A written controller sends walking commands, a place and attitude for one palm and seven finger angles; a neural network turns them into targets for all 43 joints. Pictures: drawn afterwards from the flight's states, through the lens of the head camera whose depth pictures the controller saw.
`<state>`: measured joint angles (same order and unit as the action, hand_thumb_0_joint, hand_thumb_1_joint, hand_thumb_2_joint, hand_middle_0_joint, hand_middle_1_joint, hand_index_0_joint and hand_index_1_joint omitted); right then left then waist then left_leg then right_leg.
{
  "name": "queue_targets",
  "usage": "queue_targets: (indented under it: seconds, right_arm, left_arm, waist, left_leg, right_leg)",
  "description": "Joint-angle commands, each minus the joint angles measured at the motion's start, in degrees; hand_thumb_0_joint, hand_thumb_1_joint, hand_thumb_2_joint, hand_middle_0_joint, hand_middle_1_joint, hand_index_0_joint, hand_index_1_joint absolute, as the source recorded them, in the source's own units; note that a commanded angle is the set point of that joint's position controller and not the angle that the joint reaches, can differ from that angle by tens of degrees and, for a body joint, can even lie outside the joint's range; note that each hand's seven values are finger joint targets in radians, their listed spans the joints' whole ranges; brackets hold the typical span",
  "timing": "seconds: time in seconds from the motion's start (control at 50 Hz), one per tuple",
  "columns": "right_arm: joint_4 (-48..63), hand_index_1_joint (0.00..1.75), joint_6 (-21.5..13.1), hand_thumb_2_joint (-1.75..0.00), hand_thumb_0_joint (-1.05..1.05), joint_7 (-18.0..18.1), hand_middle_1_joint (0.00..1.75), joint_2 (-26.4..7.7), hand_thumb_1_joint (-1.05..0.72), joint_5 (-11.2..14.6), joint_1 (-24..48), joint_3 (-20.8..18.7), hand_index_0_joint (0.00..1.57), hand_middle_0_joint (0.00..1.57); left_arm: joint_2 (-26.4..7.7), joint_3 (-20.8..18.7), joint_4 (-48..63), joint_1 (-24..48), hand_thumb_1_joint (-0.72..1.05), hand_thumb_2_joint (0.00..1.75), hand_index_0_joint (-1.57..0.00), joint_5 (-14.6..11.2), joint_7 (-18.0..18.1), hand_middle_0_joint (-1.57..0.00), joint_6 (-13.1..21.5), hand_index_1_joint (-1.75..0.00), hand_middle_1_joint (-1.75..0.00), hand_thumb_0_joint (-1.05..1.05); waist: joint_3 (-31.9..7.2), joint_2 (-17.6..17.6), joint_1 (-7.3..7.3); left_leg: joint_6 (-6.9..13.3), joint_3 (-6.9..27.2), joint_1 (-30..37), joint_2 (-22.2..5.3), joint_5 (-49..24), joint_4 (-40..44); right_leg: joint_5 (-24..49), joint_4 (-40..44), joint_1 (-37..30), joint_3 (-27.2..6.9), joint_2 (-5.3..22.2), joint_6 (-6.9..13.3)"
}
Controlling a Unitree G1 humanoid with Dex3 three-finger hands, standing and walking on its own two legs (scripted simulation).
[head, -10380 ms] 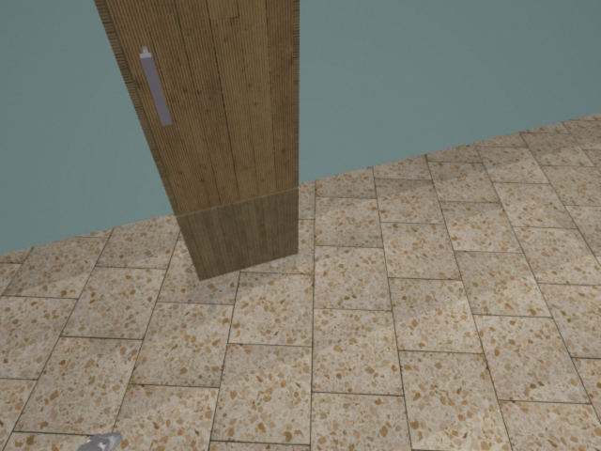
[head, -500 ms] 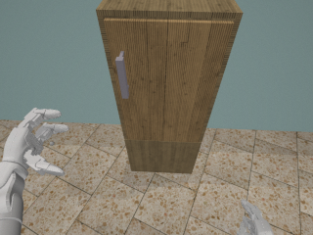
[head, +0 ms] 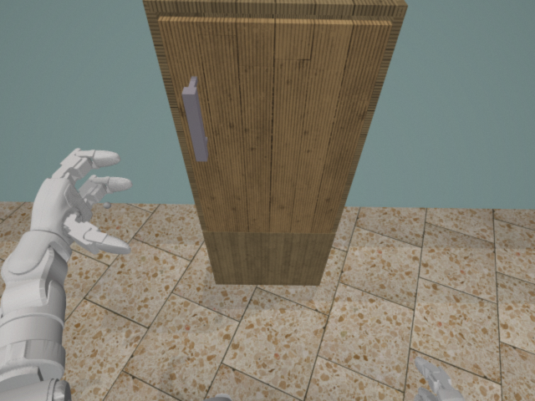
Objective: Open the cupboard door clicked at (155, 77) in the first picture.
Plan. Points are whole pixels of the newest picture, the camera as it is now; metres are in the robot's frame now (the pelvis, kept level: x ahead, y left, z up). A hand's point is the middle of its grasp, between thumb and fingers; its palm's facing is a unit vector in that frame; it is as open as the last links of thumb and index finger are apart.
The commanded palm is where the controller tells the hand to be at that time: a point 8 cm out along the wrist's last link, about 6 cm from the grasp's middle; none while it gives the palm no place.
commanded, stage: move the hooked fingers beside the handle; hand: left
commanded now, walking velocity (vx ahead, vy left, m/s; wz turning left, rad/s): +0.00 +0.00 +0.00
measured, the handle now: (198, 120) +0.58 +0.16 +0.09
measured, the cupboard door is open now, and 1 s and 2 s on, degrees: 0 0 0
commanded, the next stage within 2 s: slide the fingers in behind the handle in 1.96 s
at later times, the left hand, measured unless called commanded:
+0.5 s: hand (135, 172) +0.43 +0.23 +0.11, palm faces +0.02 -1.00 +0.01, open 14.0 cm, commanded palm +0.41 +0.29 +0.10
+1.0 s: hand (161, 140) +0.51 +0.21 +0.10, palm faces +0.02 -1.00 +0.01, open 14.0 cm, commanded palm +0.49 +0.27 +0.09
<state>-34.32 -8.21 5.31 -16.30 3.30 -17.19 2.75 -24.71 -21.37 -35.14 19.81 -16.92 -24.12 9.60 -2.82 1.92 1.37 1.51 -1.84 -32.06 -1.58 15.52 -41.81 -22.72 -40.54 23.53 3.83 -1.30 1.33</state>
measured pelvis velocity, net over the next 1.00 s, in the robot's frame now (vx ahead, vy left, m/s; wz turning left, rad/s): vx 0.01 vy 0.00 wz -0.03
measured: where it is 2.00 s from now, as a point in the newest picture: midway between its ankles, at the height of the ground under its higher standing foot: outside the picture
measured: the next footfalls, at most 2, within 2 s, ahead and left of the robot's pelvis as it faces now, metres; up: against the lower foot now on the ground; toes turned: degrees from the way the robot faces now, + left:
none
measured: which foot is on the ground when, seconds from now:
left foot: down 0.00-1.00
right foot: down 0.00-1.00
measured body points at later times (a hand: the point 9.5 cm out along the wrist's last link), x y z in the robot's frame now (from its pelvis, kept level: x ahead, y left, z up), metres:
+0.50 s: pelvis +0.01 +0.01 -0.01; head +0.06 +0.01 +0.44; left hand +0.42 +0.28 +0.11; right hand +0.09 -0.26 -0.11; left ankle +0.06 +0.10 -0.71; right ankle -0.02 -0.11 -0.71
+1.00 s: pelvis +0.01 +0.00 -0.02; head +0.10 +0.01 +0.42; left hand +0.50 +0.26 +0.11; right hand +0.00 -0.28 -0.13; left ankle +0.06 +0.10 -0.71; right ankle -0.02 -0.11 -0.71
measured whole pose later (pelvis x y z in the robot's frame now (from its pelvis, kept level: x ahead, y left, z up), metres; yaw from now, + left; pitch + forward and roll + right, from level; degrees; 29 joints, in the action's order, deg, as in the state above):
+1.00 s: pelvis +0.01 +0.00 -0.02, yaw -2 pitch +15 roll -3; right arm -37.7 1.3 2.8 -16.7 1.2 -23.2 1.9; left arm -33.0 -23.6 -69.5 52.9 -7.5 -17.3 17.3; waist -4.2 1.5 8.8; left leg 1.5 -1.8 -46.0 -3.1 18.6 -49.4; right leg -25.1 -47.1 37.3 3.5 -2.6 1.4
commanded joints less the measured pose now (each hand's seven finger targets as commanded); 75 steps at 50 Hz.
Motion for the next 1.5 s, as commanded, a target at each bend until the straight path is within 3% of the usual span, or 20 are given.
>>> queue_targets:
  seconds: [0.0,0.12,0.26,0.3,0.38,0.4,0.52,0.58,0.7,0.82,0.9,0.96,1.0,1.06,1.12,1.2,1.28,1.36,1.42,1.48]
  right_arm:
    - [7.3,0.3,-1.7,-0.9,0.0,0.2,0.3,-8.2,-0.9,0.0,1.1,-3.7,0.2,0.2]
    - [6.6,0.3,-0.5,-0.9,0.0,-0.1,0.3,-8.4,-0.9,-0.1,-0.4,-4.2,0.2,0.2]
    - [4.8,0.3,1.0,-0.9,0.0,-0.2,0.3,-8.7,-0.9,-0.2,-2.1,-4.2,0.2,0.2]
    - [4.5,0.3,1.5,-0.9,0.0,-0.3,0.3,-9.0,-0.9,-0.4,-2.8,-4.4,0.2,0.2]
    - [4.0,0.3,2.4,-0.9,0.0,-0.6,0.3,-8.9,-0.9,-0.5,-3.5,-4.3,0.2,0.2]
    - [3.5,0.3,2.7,-0.9,0.0,-0.6,0.3,-9.1,-0.9,-0.7,-4.1,-4.3,0.2,0.2]
    - [3.4,0.3,4.3,-0.9,0.0,-1.2,0.3,-9.2,-0.9,-0.9,-5.5,-4.5,0.2,0.2]
    - [3.0,0.3,5.1,-0.9,0.0,-1.3,0.3,-9.2,-0.9,-0.8,-6.0,-4.6,0.2,0.2]
    - [1.5,0.3,6.4,-0.9,0.0,-1.2,0.3,-9.8,-0.9,-1.3,-8.5,-4.6,0.2,0.2]
    - [0.4,0.3,7.1,-0.9,0.0,-1.4,0.3,-10.1,-0.9,-1.7,-10.5,-4.7,0.2,0.2]
    - [0.0,0.3,7.9,-0.9,0.0,-1.8,0.3,-10.4,-0.9,-2.2,-12.8,-4.8,0.2,0.2]
    - [0.0,0.3,8.6,-0.9,0.0,-1.9,0.3,-10.4,-0.9,-2.1,-13.4,-4.5,0.2,0.2]
    - [0.2,0.3,9.1,-0.9,0.0,-1.9,0.3,-10.9,-0.9,-2.4,-14.6,-4.7,0.2,0.2]
    - [0.0,0.3,9.5,-0.9,0.0,-2.3,0.3,-10.7,-0.9,-2.7,-15.6,-4.9,0.2,0.2]
    - [-0.1,0.3,10.0,-0.9,0.0,-2.4,0.3,-10.7,-0.9,-2.8,-16.6,-4.8,0.2,0.2]
    - [0.9,0.3,11.0,-0.9,0.0,-2.8,0.3,-10.9,-0.9,-3.0,-17.6,-4.8,0.2,0.2]
    - [1.8,0.3,12.0,-0.9,0.0,-3.1,0.3,-10.7,-0.9,-2.9,-17.3,-5.2,0.2,0.2]
    - [1.4,0.3,12.4,-0.9,0.0,-3.2,0.3,-10.6,-0.9,-2.7,-16.8,-5.4,0.2,0.2]
    - [1.3,0.3,12.3,-0.9,0.0,-3.2,0.3,-10.3,-0.9,-2.7,-16.2,-5.5,0.2,0.2]
    - [0.5,0.3,12.2,-0.9,0.0,-3.2,0.3,-10.3,-0.9,-2.6,-15.7,-5.4,0.2,0.2]
  left_arm:
    - [-15.0,-3.9,10.9,18.8,-0.5,0.3,-0.3,-0.6,1.5,-0.3,4.2,-1.2,-1.2,0.0]
    - [-15.3,-3.7,9.9,22.8,-0.5,0.3,-0.3,0.4,2.3,-0.3,5.8,-1.2,-1.2,0.0]
    - [-13.8,-1.0,4.0,30.9,-0.5,0.3,-0.3,1.7,3.2,-0.3,6.3,-1.2,-1.2,0.0]
    - [-15.4,-2.5,1.9,31.3,-0.5,0.3,-0.3,1.9,3.8,-0.3,6.5,-1.2,-1.2,0.0]
    - [-15.2,-1.4,-0.7,36.6,-0.5,0.3,-0.3,3.1,4.8,-0.3,7.4,-1.2,-1.2,0.0]
    - [-16.2,-2.2,-2.0,37.7,-0.5,0.3,-0.3,3.2,5.1,-0.3,7.8,-1.2,-1.2,0.0]
    - [-18.2,-3.2,-6.4,40.2,-0.5,0.3,-0.3,4.3,5.1,-0.3,9.5,-1.2,-1.2,0.0]
    - [-16.8,-1.5,-9.3,44.2,-0.5,0.3,-0.3,4.6,4.8,-0.3,9.8,-1.2,-1.2,0.0]
    - [-19.7,-2.5,-14.5,51.0,-0.5,0.3,-0.3,5.8,5.8,-0.3,11.1,-1.2,-1.2,0.0]
    - [-22.0,-2.5,-18.5,57.6,-0.5,0.3,-0.3,7.7,6.6,-0.3,12.1,-1.2,-1.2,0.0]
    - [-24.5,-4.9,-21.4,57.6,-0.5,0.3,-0.3,8.3,7.1,-0.3,12.1,-1.2,-1.2,0.0]
    - [-25.2,-3.9,-24.2,59.8,-0.5,0.3,-0.3,9.4,7.0,-0.3,10.8,-1.2,-1.2,0.0]
    - [-28.2,-6.2,-24.1,60.3,-0.5,0.3,-0.3,10.0,7.5,-0.3,11.0,-1.2,-1.2,0.0]
    - [-27.9,-5.6,-23.0,63.2,-0.5,0.3,-0.3,10.4,7.7,-0.3,11.6,-1.2,-1.2,0.0]
    - [-28.2,-5.8,-24.3,63.5,-0.5,0.3,-0.3,10.6,7.5,-0.3,11.5,-1.2,-1.2,0.0]
    - [-30.3,-8.2,-25.8,57.4,-0.5,0.3,-0.3,10.9,7.0,-0.3,10.3,-1.2,-1.2,0.0]
    - [-29.7,-8.3,-21.9,55.6,-0.5,0.3,-0.3,10.3,6.2,-0.3,10.7,-1.2,-1.2,0.0]
    - [-27.1,-6.7,-20.1,57.0,-0.5,0.3,-0.3,9.3,6.0,-0.3,10.9,-1.2,-1.2,0.0]
    - [-26.2,-6.4,-17.1,58.2,-0.5,0.3,-0.3,9.1,6.4,-0.3,11.9,-1.2,-1.2,0.0]
    - [-24.6,-4.9,-19.2,58.5,-0.5,0.3,-0.3,9.1,6.7,-0.3,11.5,-1.2,-1.2,0.0]
  waist:
    - [-14.9,0.7,-0.56]
    - [-18.7,2.6,0.08]
    - [-17.2,2.9,1.94]
    - [-17.6,1.2,1.53]
    - [-18.4,3.3,2.51]
    - [-18.5,0.8,2.67]
    - [-21.2,2.9,2.57]
    - [-19.3,3.3,3.86]
    - [-20.8,1.3,5.35]
    - [-23.5,4.8,6.71]
    - [-25.7,3.4,6.72]
    - [-23.7,4.3,7.74]
    - [-25.2,3.7,7.48]
    - [-27.2,6.6,8.23]
    - [-28.0,5.5,8.79]
    - [-28.6,5.4,6.75]
    - [-29.7,6.2,6.25]
    - [-27.6,5.5,7.36]
    - [-29.7,9.0,7.14]
    - [-26.7,7.5,8.1]
  left_leg:
    - [1.0,4.1,16.6,1.2,-7.4,4.6]
    - [0.9,4.1,18.8,0.9,-10.3,3.6]
    - [0.7,5.1,18.8,0.6,-8.6,3.4]
    - [0.8,5.0,17.8,0.6,-9.0,2.9]
    - [0.6,5.3,18.3,0.4,-8.6,2.5]
    - [0.9,5.2,17.2,0.5,-9.1,1.9]
    - [0.7,4.7,17.0,0.4,-12.1,0.5]
    - [0.8,4.6,15.8,0.3,-10.0,0.2]
    - [1.2,5.1,13.7,0.2,-8.4,-1.1]
    - [1.1,5.4,13.4,0.0,-8.4,-2.6]
    - [1.2,5.5,12.7,-0.1,-11.6,-3.9]
    - [1.4,4.6,9.3,-0.1,-10.0,-4.4]
    - [1.5,4.9,9.6,-0.2,-11.6,-4.9]
    - [1.3,4.9,11.6,-0.5,-13.4,-5.8]
    - [1.4,4.8,10.9,-0.5,-14.9,-6.2]
    - [1.5,4.3,9.7,-0.2,-18.0,-6.5]
    - [1.3,3.9,11.1,-0.4,-19.4,-6.4]
    - [1.4,4.2,12.4,-0.5,-18.7,-6.3]
    - [1.2,4.6,15.7,-0.5,-20.2,-6.5]
    - [1.2,5.0,14.7,-0.7,-18.0,-6.4]
  right_leg:
    - [13.5,6.5,4.0,-2.1,-1.1,-0.2]
    - [15.8,5.4,4.6,-2.3,-1.2,-0.2]
    - [13.2,5.2,8.4,-1.7,-1.3,-0.1]
    - [13.5,5.1,7.7,-1.8,-1.4,0.0]
    - [12.5,4.6,9.8,-1.8,-1.3,-0.1]
    - [13.3,4.4,8.8,-1.9,-1.5,-0.1]
    - [16.3,3.0,9.0,-2.2,-1.5,-0.2]
    - [14.5,3.1,11.3,-2.3,-1.6,-0.4]
    - [12.6,2.4,12.7,-2.6,-1.8,-0.5]
    - [12.0,1.3,15.2,-3.0,-1.8,-0.7]
    - [14.6,0.3,14.4,-2.7,-2.3,-0.6]
    - [14.7,0.4,15.1,-3.2,-2.2,-1.1]
    - [15.4,-0.2,14.8,-3.2,-2.5,-0.9]
    - [16.5,-0.4,16.3,-3.2,-2.6,-1.0]
    - [18.3,-0.8,15.6,-3.1,-2.9,-1.1]
    - [21.8,-1.4,13.1,-3.0,-3.1,-0.8]
    - [23.4,-1.4,12.6,-2.7,-3.3,-0.9]
    - [22.0,-0.7,14.4,-2.4,-3.5,-0.9]
    - [21.7,-1.1,15.5,-2.3,-3.5,-0.6]
    - [19.5,-0.7,17.1,-2.0,-3.4,-0.6]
